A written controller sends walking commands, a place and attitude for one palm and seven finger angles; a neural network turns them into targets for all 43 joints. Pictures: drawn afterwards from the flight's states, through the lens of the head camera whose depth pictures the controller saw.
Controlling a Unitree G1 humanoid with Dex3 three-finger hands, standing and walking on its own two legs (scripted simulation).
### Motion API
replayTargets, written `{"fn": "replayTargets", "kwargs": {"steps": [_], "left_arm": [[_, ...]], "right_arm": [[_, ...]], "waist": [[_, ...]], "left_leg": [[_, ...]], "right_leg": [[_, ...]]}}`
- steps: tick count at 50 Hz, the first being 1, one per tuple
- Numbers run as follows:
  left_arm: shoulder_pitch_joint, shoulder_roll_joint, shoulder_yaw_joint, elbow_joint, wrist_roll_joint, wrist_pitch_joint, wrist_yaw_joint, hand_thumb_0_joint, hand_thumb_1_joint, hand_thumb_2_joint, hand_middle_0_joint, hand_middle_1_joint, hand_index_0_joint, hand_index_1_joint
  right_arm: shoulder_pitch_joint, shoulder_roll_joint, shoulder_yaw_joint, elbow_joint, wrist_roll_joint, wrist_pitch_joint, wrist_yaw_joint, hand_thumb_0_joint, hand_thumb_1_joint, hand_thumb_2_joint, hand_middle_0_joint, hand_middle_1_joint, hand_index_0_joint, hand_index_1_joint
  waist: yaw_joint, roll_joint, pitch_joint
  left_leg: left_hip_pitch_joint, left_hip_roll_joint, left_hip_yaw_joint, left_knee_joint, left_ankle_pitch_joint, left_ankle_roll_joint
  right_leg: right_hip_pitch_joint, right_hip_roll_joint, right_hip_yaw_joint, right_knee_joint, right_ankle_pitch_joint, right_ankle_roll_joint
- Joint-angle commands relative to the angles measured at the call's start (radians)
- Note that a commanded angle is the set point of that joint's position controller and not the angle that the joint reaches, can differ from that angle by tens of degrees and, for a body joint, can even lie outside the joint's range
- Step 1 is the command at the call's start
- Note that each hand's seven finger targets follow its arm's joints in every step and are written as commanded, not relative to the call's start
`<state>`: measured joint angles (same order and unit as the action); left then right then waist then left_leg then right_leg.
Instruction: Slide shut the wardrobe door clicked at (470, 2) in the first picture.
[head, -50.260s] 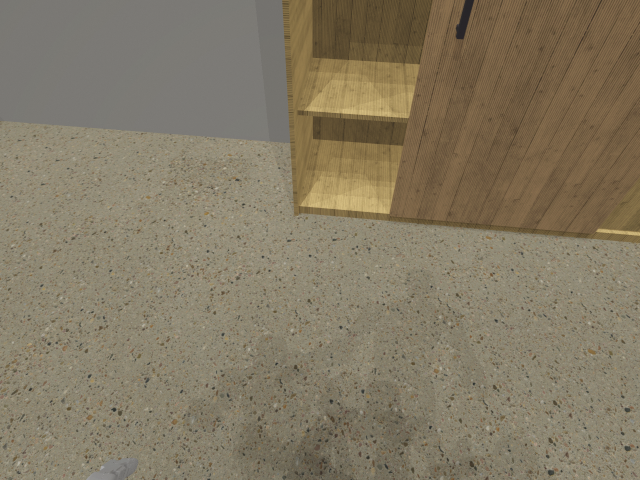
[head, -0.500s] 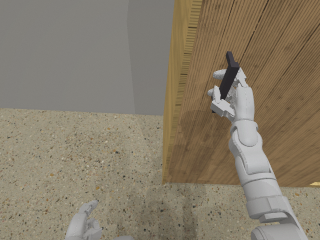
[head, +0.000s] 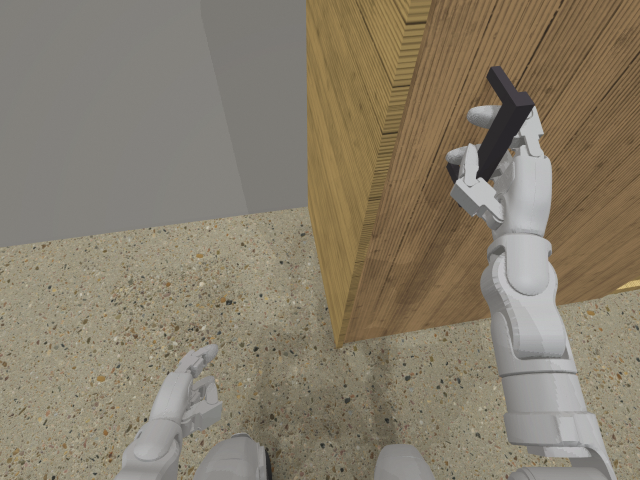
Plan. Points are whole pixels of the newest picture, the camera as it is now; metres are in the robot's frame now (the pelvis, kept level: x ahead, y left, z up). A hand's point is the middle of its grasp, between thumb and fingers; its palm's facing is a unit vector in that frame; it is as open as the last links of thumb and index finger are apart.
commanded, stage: step sideways, sliding the door along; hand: right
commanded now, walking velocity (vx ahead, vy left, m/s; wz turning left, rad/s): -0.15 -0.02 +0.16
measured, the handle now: (480, 143) +0.43 -0.20 +0.15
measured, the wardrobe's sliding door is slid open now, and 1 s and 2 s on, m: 0.00 0.00 0.00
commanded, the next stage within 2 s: stop walking and hold the door there in 1.58 s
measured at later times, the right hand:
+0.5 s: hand (456, 179) +0.39 -0.16 +0.14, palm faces +0.34 +0.94 -0.01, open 6.2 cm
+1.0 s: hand (460, 177) +0.38 -0.16 +0.15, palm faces +0.30 +0.95 +0.08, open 6.0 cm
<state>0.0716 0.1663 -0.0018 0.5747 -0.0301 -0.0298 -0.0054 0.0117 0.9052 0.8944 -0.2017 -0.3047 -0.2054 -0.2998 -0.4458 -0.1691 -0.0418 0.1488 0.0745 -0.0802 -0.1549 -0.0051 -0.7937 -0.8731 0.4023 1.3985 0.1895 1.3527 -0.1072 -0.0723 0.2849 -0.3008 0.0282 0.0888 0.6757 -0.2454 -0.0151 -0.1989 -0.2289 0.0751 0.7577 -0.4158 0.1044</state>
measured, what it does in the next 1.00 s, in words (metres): walks ahead: right foot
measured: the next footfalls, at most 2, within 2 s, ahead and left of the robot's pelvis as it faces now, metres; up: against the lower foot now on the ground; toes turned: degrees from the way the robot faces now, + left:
right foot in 0.10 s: +0.02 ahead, -0.15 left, +0.00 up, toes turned -7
left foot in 1.36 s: +0.19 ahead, +0.11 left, +0.02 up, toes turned +1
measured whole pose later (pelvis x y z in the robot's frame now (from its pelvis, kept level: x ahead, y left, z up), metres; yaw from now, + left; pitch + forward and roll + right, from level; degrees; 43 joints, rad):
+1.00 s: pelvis +0.11 -0.04 +0.02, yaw -2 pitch +3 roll +3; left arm 0.13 0.21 -0.01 0.50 -0.03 -0.16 -0.04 0.02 0.91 0.89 -0.20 -0.30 -0.20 -0.30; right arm 0.13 0.07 0.19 -0.36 -0.01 -0.10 -0.24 0.03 -0.79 -0.86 0.27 1.40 0.25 1.31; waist -0.15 -0.10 0.16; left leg -0.31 0.08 0.05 0.68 -0.24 -0.02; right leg -0.21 -0.15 -0.23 0.76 -0.38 0.00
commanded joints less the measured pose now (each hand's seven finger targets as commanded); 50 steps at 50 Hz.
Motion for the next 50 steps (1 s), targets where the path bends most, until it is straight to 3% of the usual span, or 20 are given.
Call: {"fn": "replayTargets", "kwargs": {"steps": [1,3,4,6,7,8,11,13,16,18,19,21,23,27,31,37,40,45,49,50], "left_arm": [[-0.041,0.092,0.058,-0.114,-0.007,-0.073,0.043,0.000,0.900,0.900,-0.200,-0.300,-0.200,-0.300],[-0.050,0.079,0.038,-0.096,-0.001,-0.097,0.051,0.000,0.900,0.900,-0.200,-0.300,-0.200,-0.300],[-0.045,0.090,0.046,-0.093,0.001,-0.101,0.053,0.000,0.900,0.900,-0.200,-0.300,-0.200,-0.300],[-0.046,0.141,0.079,-0.131,0.000,-0.104,0.033,0.000,0.900,0.900,-0.200,-0.300,-0.200,-0.300],[-0.043,0.126,0.072,-0.154,-0.002,-0.111,0.021,0.000,0.900,0.900,-0.200,-0.300,-0.200,-0.300],[-0.037,0.114,0.063,-0.153,0.004,-0.124,0.008,0.000,0.900,0.900,-0.200,-0.300,-0.200,-0.300],[-0.015,0.142,0.069,-0.148,-0.009,-0.148,-0.007,0.000,0.900,0.900,-0.200,-0.300,-0.200,-0.300],[-0.025,0.134,0.060,-0.161,-0.010,-0.154,0.002,0.000,0.900,0.900,-0.200,-0.300,-0.200,-0.300],[-0.021,0.122,0.068,-0.144,-0.007,-0.144,0.028,0.000,0.900,0.900,-0.200,-0.300,-0.200,-0.300],[-0.021,0.099,0.049,-0.138,-0.004,-0.137,0.033,0.000,0.900,0.900,-0.200,-0.300,-0.200,-0.300],[-0.028,0.107,0.054,-0.137,0.000,-0.135,0.036,0.000,0.900,0.900,-0.200,-0.300,-0.200,-0.300],[-0.048,0.135,0.067,-0.168,0.002,-0.140,0.025,0.000,0.900,0.900,-0.200,-0.300,-0.200,-0.300],[-0.018,0.112,0.057,-0.192,0.000,-0.155,0.001,0.000,0.900,0.900,-0.200,-0.300,-0.200,-0.300],[-0.012,0.130,0.042,-0.197,-0.009,-0.177,-0.013,0.000,0.900,0.900,-0.200,-0.300,-0.200,-0.300],[-0.014,0.135,0.052,-0.188,-0.002,-0.168,0.002,0.000,0.900,0.900,-0.200,-0.300,-0.200,-0.300],[-0.008,0.124,0.035,-0.228,0.002,-0.173,-0.011,0.000,0.900,0.900,-0.200,-0.300,-0.200,-0.300],[0.015,0.119,0.024,-0.237,0.001,-0.187,-0.018,0.000,0.900,0.900,-0.200,-0.300,-0.200,-0.300],[-0.014,0.132,0.032,-0.243,-0.007,-0.194,-0.027,0.000,0.900,0.900,-0.200,-0.300,-0.200,-0.300],[0.000,0.119,0.026,-0.270,-0.009,-0.194,-0.030,0.000,0.900,0.900,-0.200,-0.300,-0.200,-0.300],[0.040,0.143,0.047,-0.223,0.007,-0.180,-0.010,0.000,0.900,0.900,-0.200,-0.300,-0.200,-0.300]], "right_arm": [[-0.321,0.075,0.252,-0.432,-0.058,-0.123,0.091,0.000,-0.900,-0.900,0.450,1.400,0.450,1.400],[-0.327,0.134,0.301,-0.526,-0.049,-0.123,0.080,0.000,-0.900,-0.900,0.450,1.400,0.450,1.400],[-0.328,0.145,0.313,-0.550,-0.043,-0.129,0.075,0.000,-0.900,-0.900,0.450,1.400,0.450,1.400],[-0.296,0.193,0.347,-0.557,-0.023,-0.130,0.085,0.000,-0.900,-0.900,0.450,1.400,0.450,1.400],[-0.327,0.219,0.377,-0.609,-0.019,-0.141,0.088,0.000,-0.900,-0.900,0.450,1.400,0.450,1.400],[-0.340,0.214,0.379,-0.615,-0.029,-0.151,0.088,0.000,-0.900,-0.900,0.450,1.400,0.450,1.400],[-0.301,0.189,0.361,-0.576,-0.040,-0.145,0.079,0.000,-0.900,-0.900,0.450,1.400,0.450,1.400],[-0.266,0.167,0.356,-0.569,-0.060,-0.140,0.081,0.000,-0.900,-0.900,0.450,1.400,0.450,1.400],[-0.166,0.148,0.346,-0.578,-0.065,-0.136,0.062,0.000,-0.900,-0.900,0.450,1.400,0.450,1.400],[-0.136,0.186,0.391,-0.643,-0.064,-0.138,0.058,0.000,-0.900,-0.900,0.450,1.400,0.450,1.400],[-0.143,0.192,0.402,-0.690,-0.062,-0.143,0.059,0.000,-0.900,-0.900,0.450,1.400,0.450,1.400],[-0.133,0.228,0.439,-0.761,-0.050,-0.151,0.067,0.000,-0.900,-0.900,0.450,1.400,0.450,1.400],[-0.119,0.272,0.487,-0.747,-0.054,-0.165,0.076,0.000,-0.900,-0.900,0.450,1.400,0.450,1.400],[-0.125,0.269,0.512,-0.748,-0.068,-0.164,0.081,0.000,-0.900,-0.900,0.450,1.400,0.450,1.400],[-0.047,0.271,0.517,-0.761,-0.074,-0.152,0.064,0.000,-0.900,-0.900,0.450,1.400,0.450,1.400],[0.049,0.362,0.642,-0.788,-0.069,-0.153,0.080,0.000,-0.900,-0.900,0.450,1.400,0.450,1.400],[0.065,0.379,0.678,-0.819,-0.077,-0.164,0.089,0.000,-0.900,-0.900,0.450,1.400,0.450,1.400],[0.148,0.375,0.700,-0.931,-0.091,-0.180,0.083,0.000,-0.900,-0.900,0.450,1.400,0.450,1.400],[0.265,0.440,0.790,-0.927,-0.089,-0.185,0.099,0.000,-0.900,-0.900,0.450,1.400,0.450,1.400],[0.278,0.186,0.526,-0.864,-0.096,-0.192,0.080,0.000,-0.900,-0.900,0.450,1.400,0.450,1.400]], "waist": [[0.117,0.359,-0.596],[0.142,0.231,-0.601],[0.151,0.207,-0.638],[0.115,-0.022,-0.707],[0.129,-0.209,-0.661],[0.132,-0.260,-0.618],[0.129,-0.135,-0.594],[0.134,0.028,-0.583],[0.120,0.309,-0.608],[0.120,0.220,-0.627],[0.130,0.183,-0.658],[0.127,-0.046,-0.693],[0.123,-0.175,-0.645],[0.133,-0.057,-0.607],[0.145,0.156,-0.638],[0.133,-0.109,-0.568],[0.137,-0.046,-0.557],[0.142,0.103,-0.673],[0.133,-0.029,-0.596],[0.137,-0.028,-0.588]], "left_leg": [[0.386,0.239,-0.273,-0.132,1.091,0.131],[0.372,0.222,-0.214,-0.051,1.048,0.123],[0.314,0.186,-0.148,0.009,0.959,0.080],[0.013,0.051,-0.075,0.142,0.173,-0.014],[-0.108,0.019,-0.075,0.186,-0.125,-0.005],[-0.146,0.015,-0.076,0.195,-0.200,0.011],[0.004,0.004,-0.029,-0.086,0.051,0.027],[0.160,0.047,-0.039,-0.195,0.562,0.011],[0.389,0.219,-0.290,-0.090,1.215,0.106],[0.379,0.215,-0.272,-0.049,1.163,0.100],[0.309,0.176,-0.217,-0.010,1.053,0.070],[0.006,0.066,-0.085,0.075,0.433,-0.009],[-0.172,0.006,-0.044,0.115,-0.128,0.016],[-0.001,0.004,-0.002,-0.094,0.215,0.017],[0.133,0.087,-0.118,-0.040,0.809,0.038],[-0.161,0.026,-0.029,0.075,0.005,0.016],[-0.184,-0.002,0.019,-0.036,0.088,0.015],[0.098,0.037,-0.052,-0.023,0.765,0.048],[-0.136,0.003,-0.001,0.015,0.214,0.018],[-0.187,-0.007,0.015,0.036,0.119,0.013]], "right_leg": [[-0.135,0.201,-0.088,0.187,-0.145,-0.090],[-0.095,0.174,-0.091,-0.091,-0.002,-0.106],[0.047,0.131,-0.114,-0.234,0.271,-0.115],[0.360,-0.141,0.060,-0.261,1.031,-0.235],[0.439,-0.172,0.060,-0.240,1.198,-0.273],[0.460,-0.142,-0.008,-0.216,1.193,-0.265],[0.422,-0.072,-0.122,-0.063,1.074,-0.183],[0.271,0.015,-0.173,0.020,0.818,-0.131],[-0.059,0.156,-0.153,0.037,0.101,-0.087],[-0.053,0.150,-0.130,-0.121,0.093,-0.110],[0.074,0.112,-0.141,-0.213,0.344,-0.121],[0.409,-0.070,-0.088,-0.212,1.066,-0.185],[0.546,-0.110,-0.107,-0.174,1.327,-0.221],[0.413,-0.037,-0.193,-0.040,1.120,-0.167],[0.253,0.018,-0.192,-0.029,0.899,-0.127],[0.436,-0.097,-0.218,-0.163,1.118,-0.182],[0.482,-0.080,-0.266,-0.050,1.156,-0.175],[0.255,0.020,-0.248,0.036,1.045,-0.132],[0.408,-0.046,-0.249,-0.106,1.158,-0.144],[0.480,-0.081,-0.274,-0.131,1.240,-0.134]]}}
